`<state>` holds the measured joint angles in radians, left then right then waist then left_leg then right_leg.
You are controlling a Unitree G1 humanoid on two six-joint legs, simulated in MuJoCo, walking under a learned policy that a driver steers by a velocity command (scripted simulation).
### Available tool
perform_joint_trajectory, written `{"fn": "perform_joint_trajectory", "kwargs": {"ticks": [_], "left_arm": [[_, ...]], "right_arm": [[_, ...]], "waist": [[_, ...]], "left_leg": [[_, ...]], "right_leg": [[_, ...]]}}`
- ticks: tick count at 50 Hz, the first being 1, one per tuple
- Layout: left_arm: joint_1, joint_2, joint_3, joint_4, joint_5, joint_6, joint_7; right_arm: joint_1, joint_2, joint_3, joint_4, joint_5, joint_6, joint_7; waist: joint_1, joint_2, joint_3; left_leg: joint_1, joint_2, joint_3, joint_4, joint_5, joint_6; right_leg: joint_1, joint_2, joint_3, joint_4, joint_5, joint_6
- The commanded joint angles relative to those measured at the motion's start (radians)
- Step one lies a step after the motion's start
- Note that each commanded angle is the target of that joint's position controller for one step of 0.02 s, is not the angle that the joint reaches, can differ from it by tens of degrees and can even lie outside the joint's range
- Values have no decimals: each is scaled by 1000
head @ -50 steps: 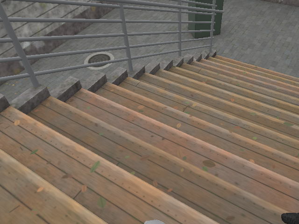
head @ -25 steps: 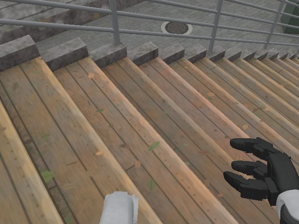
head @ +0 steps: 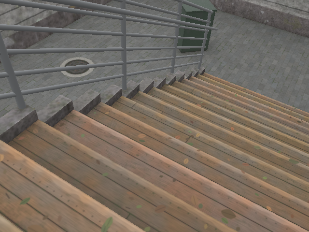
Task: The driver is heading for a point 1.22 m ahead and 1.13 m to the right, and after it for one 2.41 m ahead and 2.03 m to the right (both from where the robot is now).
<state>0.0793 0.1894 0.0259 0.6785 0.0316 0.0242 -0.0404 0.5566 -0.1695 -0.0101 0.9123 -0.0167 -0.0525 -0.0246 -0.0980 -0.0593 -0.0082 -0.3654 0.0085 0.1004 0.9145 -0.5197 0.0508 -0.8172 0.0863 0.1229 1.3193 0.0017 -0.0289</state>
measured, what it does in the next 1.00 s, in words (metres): goes down, turning right: right foot 0.16 m lower, then left foot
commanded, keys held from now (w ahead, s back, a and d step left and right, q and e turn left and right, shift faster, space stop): w+e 0.44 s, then e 0.56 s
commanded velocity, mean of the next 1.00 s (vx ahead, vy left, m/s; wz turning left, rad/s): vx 0.32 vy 0.00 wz -0.57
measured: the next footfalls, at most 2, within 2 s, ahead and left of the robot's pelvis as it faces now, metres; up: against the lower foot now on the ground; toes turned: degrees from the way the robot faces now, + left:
right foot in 0.32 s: +0.33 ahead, -0.17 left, -0.16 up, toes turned -13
left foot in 0.74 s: +0.53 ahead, -0.03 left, -0.16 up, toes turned -26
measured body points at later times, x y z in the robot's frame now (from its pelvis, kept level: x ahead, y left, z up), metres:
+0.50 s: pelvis +0.28 -0.09 -0.13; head +0.30 -0.10 +0.32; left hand +0.40 +0.13 -0.27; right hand +0.25 -0.34 -0.27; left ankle +0.27 +0.04 -0.61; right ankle +0.29 -0.16 -0.85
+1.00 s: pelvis +0.42 -0.09 -0.14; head +0.46 -0.10 +0.31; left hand +0.70 +0.04 -0.24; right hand +0.33 -0.35 -0.26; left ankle +0.50 -0.01 -0.86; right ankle +0.37 -0.20 -0.76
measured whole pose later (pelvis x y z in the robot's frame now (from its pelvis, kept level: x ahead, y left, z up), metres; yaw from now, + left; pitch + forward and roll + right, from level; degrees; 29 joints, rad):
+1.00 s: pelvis +0.42 -0.09 -0.14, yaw -34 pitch +1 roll -1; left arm 0.15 0.28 0.07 0.64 0.02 0.10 0.00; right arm 0.31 -0.23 -0.03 0.76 -0.03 -0.01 -0.01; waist -0.01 -0.02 0.04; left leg -0.39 0.08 0.12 0.72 -0.34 0.03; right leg -0.66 0.07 0.03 1.28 -0.29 -0.03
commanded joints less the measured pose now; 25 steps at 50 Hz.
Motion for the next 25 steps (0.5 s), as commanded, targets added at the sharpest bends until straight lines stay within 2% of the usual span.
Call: {"fn": "perform_joint_trajectory", "kwargs": {"ticks": [1, 2, 3, 4, 5, 6, 7, 8, 9, 10, 11, 12, 13, 14, 15, 16, 17, 18, 19, 20, 21, 22, 23, 24, 25], "left_arm": [[-67, 107, 49, -56, 15, -19, -1], [-103, 81, 42, -77, 5, -21, -2], [-146, 68, 40, -88, 16, -27, -7], [-156, 49, 35, -87, 17, -33, -10], [-161, 43, 37, -87, 11, -33, -11], [-179, 19, 29, -88, 12, -35, -19], [-199, 19, 29, -96, 7, -38, -27], [-229, 17, 28, -106, -5, -45, -39], [-239, -2, 21, -105, -14, -46, -53], [-233, -5, 21, -96, -31, -47, -63], [-233, 5, 23, -92, -32, -42, -70], [-218, 10, 22, -82, -31, -48, -58], [-215, 6, 23, -69, -28, -53, -48], [-147, 21, 30, -38, -25, -57, -39], [4, 53, 47, 23, -24, -57, -24], [183, 75, 62, 109, -10, -62, -15], [313, 143, 83, 157, 17, -76, -12], [437, 260, 106, 194, -1, -68, -19], [526, 275, 114, 159, -66, -45, -10], [548, 292, 114, 157, -52, -24, 12], [376, 225, 89, 141, -44, -1, 45], [371, 229, 79, 149, -34, -4, 58], [352, 158, 59, 163, -26, -13, 51], [335, 140, 47, 157, -23, -24, 37], [291, 118, 32, 162, -1, -45, 30]], "right_arm": [[-8, -137, -47, -30, 13, -33, -15], [6, -116, -42, -25, 5, -34, -24], [28, -123, -49, -22, -8, -40, -29], [44, -123, -52, -18, -11, -45, -32], [62, -137, -56, -20, -19, -43, -34], [60, -95, -49, -21, -28, -38, -37], [68, -109, -54, -19, -34, -40, -42], [75, -99, -52, -24, -38, -41, -46], [67, -100, -53, -27, -30, -32, -53], [61, -103, -52, -26, -26, -29, -57], [41, -112, -51, -28, -24, -24, -56], [37, -108, -50, -35, -33, -20, -58], [78, -106, -49, -16, -26, -10, -62], [95, -110, -50, -2, -27, -1, -64], [85, -142, -55, 7, -31, 9, -71], [45, -169, -60, -6, -18, 2, -60], [62, -167, -61, 1, -6, -6, -58], [108, -104, -55, -13, 20, -13, -40], [22, -176, -51, -76, 45, -41, -22], [-175, -180, -48, -171, 40, -53, -27], [-327, -170, -49, -167, 0, -45, -35], [-281, -118, -33, -187, -9, -35, -25], [-265, -94, -24, -151, -42, -2, -28], [-257, -77, -21, -160, -50, 26, -33], [-222, -59, -17, -142, -43, 42, -38]], "waist": [[53, 149, 60], [46, 121, 79], [25, 116, 92], [14, 109, 81], [-11, 129, 69], [-20, 107, 81], [-41, 91, 95], [-62, 91, 103], [-75, 85, 122], [-77, 100, 136], [-80, 101, 169], [-95, 122, 162], [-112, 116, 167], [-85, 96, 162], [-18, 86, 86], [75, -2, -16], [132, -69, -71], [135, -286, -274], [256, -131, -500], [315, -95, -477], [251, 94, -208], [204, -40, -168], [159, 34, -74], [108, 70, -13], [46, 133, 11]], "left_leg": [[103, 197, -286, -347, 171, 74], [85, 184, -226, -341, 127, 72], [121, 199, -231, -320, 113, 79], [158, 204, -215, -297, 133, 82], [208, 208, -212, -272, 121, 90], [228, 212, -187, -229, 103, 88], [255, 231, -191, -204, 120, 96], [255, 237, -177, -198, 107, 99], [231, 250, -172, -201, 99, 103], [188, 259, -164, -204, 87, 103], [158, 258, -149, -199, 159, 96], [184, 253, -109, -135, 267, 85], [196, 246, -79, -90, 375, 74], [212, 241, -62, 17, 461, 75], [196, 243, -52, 192, 560, 73], [126, 190, 20, 425, 561, 70], [-103, 131, 92, 747, 231, 46], [-584, 51, 59, 1274, -485, -11], [-705, 85, -53, 1354, -348, -24], [-858, 44, -56, 1317, -215, -47], [-894, 76, -41, 1150, -54, -38], [-846, 76, -75, 1117, -38, -43], [-776, 99, -110, 1116, -107, -42], [-730, 81, -157, 1101, -139, -19], [-679, 97, -184, 934, 63, -9]], "right_leg": [[-46, -55, 92, -154, 243, -28], [-29, -38, 40, -262, 297, -26], [-40, -42, 24, -315, 342, -24], [-37, -46, 14, -362, 367, -27], [-57, -57, 3, -401, 361, -23], [-60, -76, 16, -509, 391, -17], [-60, -88, 8, -575, 425, -15], [-32, -102, -28, -663, 447, -14], [41, -121, -39, -737, 429, -19], [113, -134, -55, -768, 442, -27], [162, -135, -86, -802, 377, -38], [191, -141, -115, -858, 356, -54], [244, -125, -152, -888, 326, -62], [305, -124, -159, -948, 275, -79], [466, -114, -165, -968, 270, -99], [706, -66, -225, -1024, 370, -101], [974, -96, -185, -949, 491, -116], [1476, -295, 14, -443, 876, -240], [1571, -405, 208, -508, 682, -332], [1502, -477, 409, -798, 204, -384], [1245, -396, 358, -929, 24, -303], [1071, -465, 449, -942, 6, -358], [855, -442, 446, -922, 109, -372], [672, -433, 410, -882, 149, -377], [553, -380, 333, -868, 89, -325]]}}
Keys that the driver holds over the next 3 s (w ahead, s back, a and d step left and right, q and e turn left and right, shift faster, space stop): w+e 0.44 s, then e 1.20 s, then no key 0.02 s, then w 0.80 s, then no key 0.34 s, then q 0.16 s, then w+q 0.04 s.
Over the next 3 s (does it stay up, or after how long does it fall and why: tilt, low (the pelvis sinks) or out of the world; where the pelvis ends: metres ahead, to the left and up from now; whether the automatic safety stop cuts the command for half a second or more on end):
stays up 0.47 -0.49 -0.29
